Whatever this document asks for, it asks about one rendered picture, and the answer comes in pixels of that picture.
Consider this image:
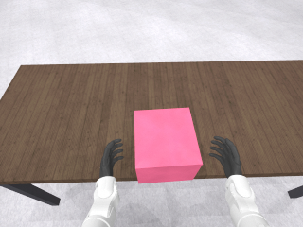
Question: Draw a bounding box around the robot left hand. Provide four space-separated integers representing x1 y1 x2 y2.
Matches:
99 138 124 178

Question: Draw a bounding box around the table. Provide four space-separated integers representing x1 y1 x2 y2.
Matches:
0 60 303 206

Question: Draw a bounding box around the carton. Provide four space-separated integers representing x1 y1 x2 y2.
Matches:
134 107 203 184

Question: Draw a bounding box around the robot right forearm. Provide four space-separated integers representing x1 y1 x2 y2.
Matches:
225 175 272 227

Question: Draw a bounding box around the robot left forearm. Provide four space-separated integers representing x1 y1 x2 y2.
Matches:
81 176 120 227

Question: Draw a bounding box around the robot right hand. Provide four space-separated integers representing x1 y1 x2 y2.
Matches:
209 136 242 179

